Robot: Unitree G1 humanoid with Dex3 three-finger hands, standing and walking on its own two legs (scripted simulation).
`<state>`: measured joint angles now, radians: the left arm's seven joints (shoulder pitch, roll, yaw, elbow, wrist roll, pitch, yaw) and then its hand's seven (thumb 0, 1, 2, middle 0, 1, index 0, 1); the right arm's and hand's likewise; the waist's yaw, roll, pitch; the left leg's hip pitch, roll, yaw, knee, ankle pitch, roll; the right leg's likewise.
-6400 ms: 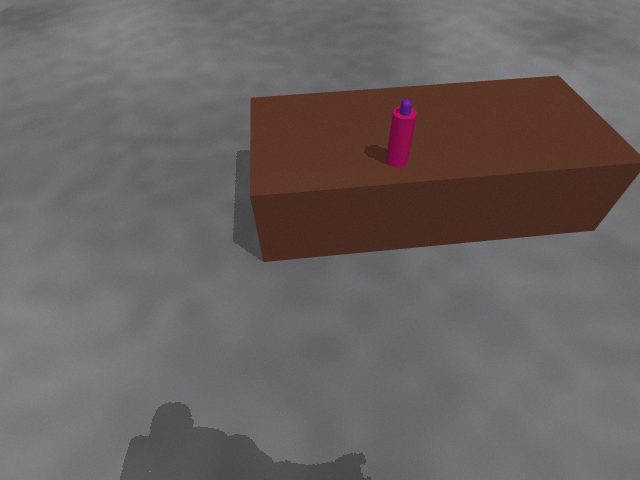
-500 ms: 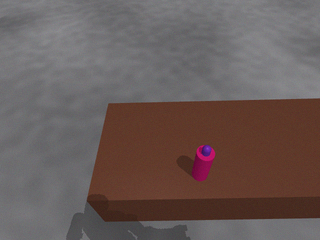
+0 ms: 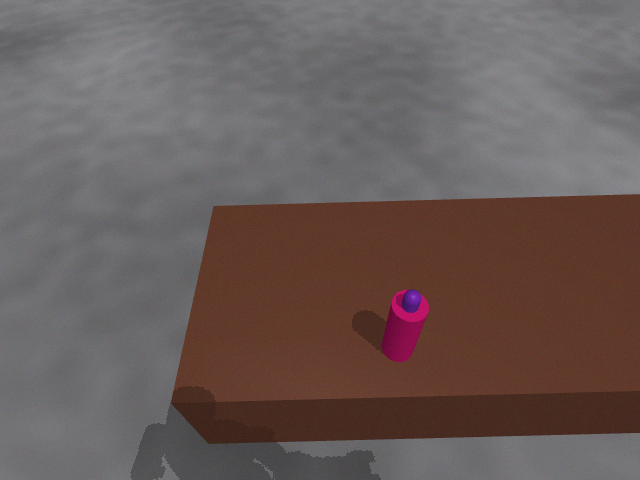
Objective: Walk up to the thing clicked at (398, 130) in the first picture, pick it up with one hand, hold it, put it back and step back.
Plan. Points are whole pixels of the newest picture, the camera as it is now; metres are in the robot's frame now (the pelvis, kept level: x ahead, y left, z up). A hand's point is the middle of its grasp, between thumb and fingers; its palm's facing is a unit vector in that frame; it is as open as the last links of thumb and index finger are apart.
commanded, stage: stand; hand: right
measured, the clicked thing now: (404, 323) +0.48 -0.16 -0.30
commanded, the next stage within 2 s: go down in 0.30 s
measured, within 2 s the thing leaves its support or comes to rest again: neither
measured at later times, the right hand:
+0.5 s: hand out of the picture +0.10 -0.24 -0.16, palm faces +0.04 +0.95 -0.32, open 8.0 cm
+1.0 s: hand out of the picture +0.14 -0.26 -0.16, palm faces +0.04 +0.95 -0.32, open 16.9 cm
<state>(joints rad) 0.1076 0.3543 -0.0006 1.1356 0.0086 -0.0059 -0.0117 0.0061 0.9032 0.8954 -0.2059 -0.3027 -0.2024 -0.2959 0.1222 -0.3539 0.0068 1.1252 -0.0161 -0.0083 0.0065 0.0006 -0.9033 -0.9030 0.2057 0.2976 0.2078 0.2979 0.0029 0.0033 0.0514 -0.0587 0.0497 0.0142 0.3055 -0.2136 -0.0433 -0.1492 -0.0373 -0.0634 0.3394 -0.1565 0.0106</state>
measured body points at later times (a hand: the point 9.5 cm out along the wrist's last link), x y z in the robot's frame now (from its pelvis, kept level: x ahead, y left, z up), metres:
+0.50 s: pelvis -0.01 +0.00 +0.00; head +0.03 +0.00 +0.44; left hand +0.09 +0.30 -0.13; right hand +0.10 -0.29 -0.13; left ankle -0.03 +0.15 -0.75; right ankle +0.02 -0.12 -0.75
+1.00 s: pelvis +0.00 +0.01 -0.03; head +0.06 +0.00 +0.42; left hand +0.13 +0.27 -0.14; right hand +0.14 -0.31 -0.14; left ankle -0.03 +0.15 -0.75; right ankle +0.02 -0.12 -0.75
